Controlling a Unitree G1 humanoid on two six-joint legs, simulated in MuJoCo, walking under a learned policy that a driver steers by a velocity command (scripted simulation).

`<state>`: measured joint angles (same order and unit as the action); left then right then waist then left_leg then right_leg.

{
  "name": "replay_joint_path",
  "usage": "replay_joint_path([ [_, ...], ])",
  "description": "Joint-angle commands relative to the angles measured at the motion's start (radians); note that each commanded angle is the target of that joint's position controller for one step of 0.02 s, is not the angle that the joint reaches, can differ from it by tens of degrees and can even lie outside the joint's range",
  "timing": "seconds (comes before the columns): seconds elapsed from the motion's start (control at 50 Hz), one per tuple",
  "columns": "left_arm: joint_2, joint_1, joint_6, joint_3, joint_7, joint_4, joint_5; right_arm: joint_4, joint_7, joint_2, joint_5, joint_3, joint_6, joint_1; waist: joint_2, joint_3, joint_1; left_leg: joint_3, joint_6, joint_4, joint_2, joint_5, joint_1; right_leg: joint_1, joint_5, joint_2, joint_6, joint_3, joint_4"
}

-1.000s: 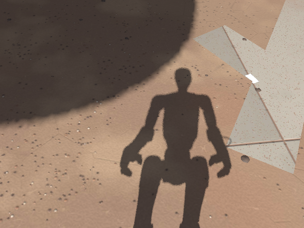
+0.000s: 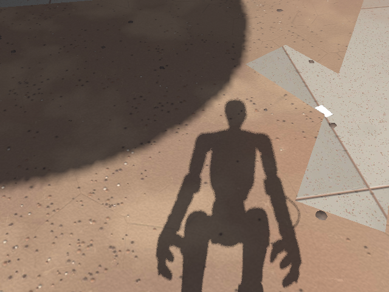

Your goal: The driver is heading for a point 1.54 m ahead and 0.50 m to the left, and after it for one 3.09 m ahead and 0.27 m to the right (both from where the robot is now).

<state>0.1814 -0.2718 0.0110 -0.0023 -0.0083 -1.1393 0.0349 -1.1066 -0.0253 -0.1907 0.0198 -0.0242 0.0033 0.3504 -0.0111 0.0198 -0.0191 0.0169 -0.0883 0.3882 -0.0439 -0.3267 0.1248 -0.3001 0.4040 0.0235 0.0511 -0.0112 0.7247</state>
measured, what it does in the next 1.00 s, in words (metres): walks ahead, turning left: right foot, then left foot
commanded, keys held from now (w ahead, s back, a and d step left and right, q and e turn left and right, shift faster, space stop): w+shift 0.34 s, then shift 0.12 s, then q+shift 0.54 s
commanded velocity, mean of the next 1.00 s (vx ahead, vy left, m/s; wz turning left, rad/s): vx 0.43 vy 0.00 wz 0.33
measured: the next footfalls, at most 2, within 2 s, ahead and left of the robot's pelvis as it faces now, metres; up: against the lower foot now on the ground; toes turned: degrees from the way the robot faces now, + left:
right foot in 0.20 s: +0.12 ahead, -0.14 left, +0.00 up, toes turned -5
left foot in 0.62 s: +0.49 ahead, +0.00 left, +0.00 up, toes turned +7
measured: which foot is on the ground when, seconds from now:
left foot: down 0.00-0.20, up 0.22-0.60, down 0.62-1.00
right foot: up 0.00-0.18, down 0.20-0.60, up 0.62-1.00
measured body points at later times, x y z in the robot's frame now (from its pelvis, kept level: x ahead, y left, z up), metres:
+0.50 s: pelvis +0.21 -0.06 -0.01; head +0.24 -0.07 +0.44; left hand +0.11 +0.16 -0.15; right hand +0.41 -0.28 -0.12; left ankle +0.38 +0.06 -0.69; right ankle +0.08 -0.14 -0.75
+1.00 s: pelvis +0.39 -0.05 -0.01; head +0.43 -0.01 +0.44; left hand +0.49 +0.25 -0.13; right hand +0.53 -0.31 -0.12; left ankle +0.45 +0.00 -0.75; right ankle +0.54 -0.21 -0.68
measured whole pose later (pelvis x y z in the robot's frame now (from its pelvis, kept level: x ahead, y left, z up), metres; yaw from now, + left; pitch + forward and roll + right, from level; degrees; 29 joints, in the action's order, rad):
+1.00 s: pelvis +0.39 -0.05 -0.01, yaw +22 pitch +1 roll -2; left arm 0.25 -0.03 0.04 -0.04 -0.04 -0.77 0.04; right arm -0.84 -0.01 -0.28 0.00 -0.10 -0.03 0.27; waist 0.02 -0.08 -0.08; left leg -0.19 -0.13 0.41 -0.22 -0.07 0.33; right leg -0.62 0.27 -0.02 -0.07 0.15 0.99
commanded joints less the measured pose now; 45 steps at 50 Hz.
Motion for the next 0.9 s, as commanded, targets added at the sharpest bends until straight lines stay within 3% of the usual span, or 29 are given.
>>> replay_joint_path([
  [0.02, 0.089, 0.130, -0.052, -0.026, 0.030, 0.119, 0.005, 0.031, 0.003, -0.153, 0.002, -0.043, 0.033, 0.032, -0.044, -0.132, 0.007, -0.414, -0.143, -0.323, 0.351, -0.344, -0.027, -0.327, -0.068, -0.084, -0.012, 0.017, 0.172],
  [0.08, 0.081, 0.120, -0.062, -0.037, 0.042, 0.141, -0.010, 0.063, 0.003, -0.157, -0.012, -0.050, 0.060, -0.034, -0.104, -0.103, 0.042, -0.232, -0.091, -0.318, 0.251, -0.250, 0.092, -0.137, -0.102, -0.059, -0.017, -0.037, 0.012],
  [0.12, 0.072, 0.112, -0.055, -0.039, 0.039, 0.159, -0.014, 0.068, 0.006, -0.170, -0.012, -0.058, 0.063, -0.036, -0.141, -0.129, 0.047, -0.192, -0.101, -0.296, 0.247, -0.277, 0.186, -0.011, -0.072, -0.045, -0.010, -0.079, -0.112],
  [0.16, 0.068, 0.020, -0.058, -0.044, 0.030, 0.142, -0.017, 0.079, 0.013, -0.172, -0.016, -0.065, 0.062, -0.052, -0.077, -0.143, 0.085, -0.169, -0.117, -0.205, 0.243, -0.321, 0.301, 0.167, -0.134, -0.017, -0.002, -0.146, -0.222],
  [0.18, 0.079, -0.064, -0.067, -0.053, 0.023, 0.118, -0.016, 0.091, 0.018, -0.169, -0.012, -0.065, 0.064, -0.066, -0.023, -0.127, 0.119, -0.142, -0.115, -0.105, 0.217, -0.312, 0.383, 0.296, -0.106, 0.000, 0.005, -0.152, -0.250],
  [0.2, 0.128, -0.240, -0.086, -0.073, 0.011, 0.068, -0.010, 0.115, 0.025, -0.132, 0.004, -0.054, 0.073, -0.106, 0.117, -0.068, 0.195, -0.063, -0.094, 0.183, 0.143, -0.193, 0.500, 0.491, -0.003, -0.075, 0.028, -0.014, -0.317],
  [0.22, 0.241, -0.367, -0.100, -0.095, 0.002, 0.055, 0.014, 0.196, 0.037, -0.015, -0.005, -0.023, 0.088, -0.166, 0.412, -0.006, 0.218, 0.064, -0.039, 0.606, 0.004, -0.179, 0.720, 0.584, 0.444, -0.370, 0.111, 0.523, -0.562],
  [0.24, 0.203, -0.278, -0.093, -0.082, 0.002, 0.068, 0.013, 0.220, 0.045, -0.059, 0.015, -0.033, 0.090, -0.199, 0.251, -0.057, 0.151, -0.074, -0.062, 0.787, 0.020, -0.092, 0.828, 0.485, 0.584, -0.429, 0.159, 0.748, -0.628],
  [0.26, 0.195, -0.161, -0.095, -0.079, 0.005, 0.109, 0.006, 0.232, 0.057, -0.083, 0.013, -0.037, 0.093, -0.221, 0.137, -0.106, 0.093, -0.100, -0.064, 0.847, 0.090, 0.031, 0.867, 0.416, 0.502, -0.419, 0.154, 0.648, -0.593],
  [0.28, 0.172, -0.113, -0.106, -0.075, 0.012, 0.128, -0.002, 0.221, 0.069, -0.101, 0.013, -0.040, 0.097, -0.204, 0.063, -0.079, 0.064, -0.103, -0.048, 0.826, 0.124, 0.114, 0.807, 0.369, 0.370, -0.362, 0.134, 0.523, -0.588],
  [0.3, 0.163, -0.100, -0.114, -0.071, 0.012, 0.135, -0.009, 0.212, 0.076, -0.103, 0.022, -0.043, 0.094, -0.178, 0.056, -0.054, 0.035, -0.088, -0.027, 0.793, 0.145, 0.135, 0.746, 0.333, 0.291, -0.325, 0.119, 0.439, -0.611],
  [0.34, 0.124, -0.123, -0.130, -0.058, 0.006, 0.122, -0.013, 0.213, 0.089, -0.094, 0.031, -0.042, 0.070, -0.189, 0.075, -0.080, 0.021, -0.051, 0.015, 0.773, 0.159, 0.177, 0.714, 0.280, 0.177, -0.268, 0.109, 0.327, -0.656],
  [0.4, 0.091, -0.205, -0.143, -0.044, 0.003, 0.089, -0.014, 0.241, 0.086, -0.066, 0.029, -0.030, 0.053, -0.283, 0.021, -0.168, 0.029, 0.023, 0.051, 0.675, 0.149, 0.234, 0.716, 0.243, -0.307, -0.207, 0.121, 0.148, -0.651],
  [0.44, 0.084, -0.208, -0.143, -0.036, 0.005, 0.086, -0.017, 0.269, 0.080, -0.040, 0.022, -0.015, 0.055, -0.353, 0.037, -0.176, 0.027, 0.080, 0.063, 0.505, 0.114, 0.269, 0.612, 0.201, -0.700, -0.164, 0.109, 0.036, -0.603],
  [0.48, 0.094, -0.209, -0.142, -0.034, 0.002, 0.083, -0.019, 0.280, 0.075, -0.008, 0.003, 0.003, 0.059, -0.405, 0.082, -0.164, 0.041, 0.129, 0.049, 0.302, 0.068, 0.331, 0.470, 0.189, -0.857, -0.141, 0.086, -0.045, -0.589],
  [0.52, 0.116, -0.226, -0.143, -0.037, -0.006, 0.070, -0.017, 0.276, 0.066, -0.029, -0.003, 0.002, 0.060, -0.399, 0.112, -0.134, 0.041, 0.141, 0.013, 0.219, 0.030, 0.386, 0.372, 0.254, -0.968, -0.172, 0.069, -0.083, -0.562],
  [0.56, 0.141, -0.179, -0.140, -0.047, -0.023, 0.080, -0.020, 0.245, 0.054, -0.085, 0.007, -0.015, 0.067, -0.279, 0.129, -0.064, -0.020, 0.145, -0.031, 0.203, -0.021, 0.371, 0.264, 0.325, -1.136, -0.181, 0.039, -0.123, -0.390],
  [0.58, 0.159, -0.150, -0.132, -0.056, -0.033, 0.092, -0.019, 0.209, 0.051, -0.119, 0.013, -0.031, 0.073, -0.153, 0.130, 0.005, -0.072, 0.137, -0.051, 0.187, -0.048, 0.351, 0.167, 0.345, -1.168, -0.183, 0.026, -0.131, -0.219],
  [0.6, 0.175, -0.123, -0.121, -0.065, -0.040, 0.107, -0.025, 0.166, 0.050, -0.140, 0.020, -0.045, 0.080, -0.019, 0.125, 0.076, -0.124, 0.120, -0.069, 0.118, -0.053, 0.400, 0.045, 0.329, -1.085, -0.176, 0.012, -0.139, -0.007],
  [0.62, 0.174, -0.125, -0.115, -0.070, -0.039, 0.121, -0.031, 0.151, 0.047, -0.177, 0.031, -0.060, 0.084, 0.056, 0.083, 0.119, -0.150, 0.042, -0.092, 0.061, 0.013, 0.537, -0.082, 0.222, -0.792, -0.122, -0.010, -0.153, 0.259],
  [0.64, 0.064, -0.206, -0.109, -0.056, -0.031, 0.154, -0.017, 0.171, 0.046, -0.259, 0.032, -0.077, 0.084, 0.019, -0.129, 0.190, -0.034, -0.238, -0.164, 0.249, 0.261, 1.170, -0.305, -0.062, 0.160, -0.002, -0.039, -0.136, 0.595],
  [0.66, 0.061, -0.302, -0.097, -0.052, -0.031, 0.178, -0.057, 0.198, 0.052, -0.319, 0.004, -0.098, 0.072, 0.017, -0.210, 0.403, -0.026, -0.648, -0.383, 0.114, 0.427, 1.212, -0.500, -0.268, 0.217, 0.091, -0.059, 0.031, 0.864],
  [0.68, 0.104, -0.267, -0.092, -0.053, -0.029, 0.182, -0.027, 0.247, 0.042, -0.279, -0.015, -0.099, 0.049, -0.086, -0.045, 0.349, 0.001, -0.624, -0.369, 0.028, 0.390, 0.885, -0.388, -0.315, 0.089, 0.009, -0.045, 0.082, 0.856],
  [0.7, 0.133, -0.142, -0.093, -0.059, -0.025, 0.210, -0.011, 0.266, 0.033, -0.207, -0.024, -0.082, 0.036, -0.147, 0.035, 0.187, -0.011, -0.529, -0.330, -0.025, 0.332, 0.741, -0.212, -0.328, 0.014, -0.022, -0.048, 0.074, 0.776],
  [0.72, 0.141, -0.071, -0.092, -0.065, -0.025, 0.236, -0.001, 0.260, 0.025, -0.170, -0.021, -0.073, 0.029, -0.161, 0.084, 0.092, 0.012, -0.467, -0.290, -0.063, 0.279, 0.720, -0.088, -0.321, -0.008, -0.048, -0.058, 0.079, 0.695],
  [0.76, 0.131, -0.034, -0.050, -0.065, -0.025, 0.273, 0.015, 0.244, 0.015, -0.147, -0.022, -0.067, 0.022, -0.113, 0.070, 0.056, 0.029, -0.388, -0.234, -0.080, 0.214, 0.772, 0.046, -0.245, -0.012, -0.064, -0.078, 0.086, 0.574],
  [0.82, 0.106, -0.012, -0.009, -0.057, -0.032, 0.308, 0.010, 0.270, 0.019, -0.201, -0.010, -0.083, 0.020, -0.115, 0.035, 0.077, 0.042, -0.366, -0.170, -0.070, 0.157, 0.708, 0.124, -0.215, -0.032, -0.057, -0.099, 0.076, 0.458],
  [0.9, 0.150, 0.119, 0.022, -0.064, -0.031, 0.380, 0.014, 0.309, 0.012, -0.244, -0.018, -0.103, -0.010, -0.099, -0.038, 0.070, 0.007, -0.456, -0.052, -0.101, 0.101, 0.305, 0.137, -0.288, -0.119, -0.046, -0.121, 0.103, 0.353],
])
Velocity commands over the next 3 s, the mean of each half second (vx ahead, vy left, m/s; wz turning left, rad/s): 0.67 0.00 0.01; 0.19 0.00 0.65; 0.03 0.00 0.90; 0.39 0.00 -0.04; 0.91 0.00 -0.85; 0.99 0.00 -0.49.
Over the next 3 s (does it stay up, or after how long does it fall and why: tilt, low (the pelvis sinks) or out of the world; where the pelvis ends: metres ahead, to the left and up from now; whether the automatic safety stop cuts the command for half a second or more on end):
stays up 1.30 0.31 -0.01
